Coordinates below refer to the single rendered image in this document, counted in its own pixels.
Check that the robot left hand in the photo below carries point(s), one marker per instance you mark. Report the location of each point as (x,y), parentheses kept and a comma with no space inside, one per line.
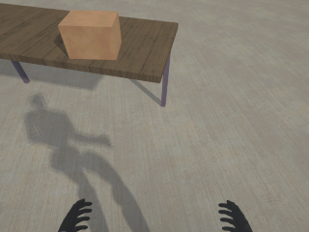
(71,219)

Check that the carton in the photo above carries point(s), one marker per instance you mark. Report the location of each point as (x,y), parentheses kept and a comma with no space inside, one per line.
(91,35)

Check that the robot right hand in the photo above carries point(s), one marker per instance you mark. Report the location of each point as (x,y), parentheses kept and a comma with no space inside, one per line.
(237,218)

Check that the table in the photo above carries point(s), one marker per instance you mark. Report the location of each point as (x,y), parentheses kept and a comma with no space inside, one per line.
(31,35)

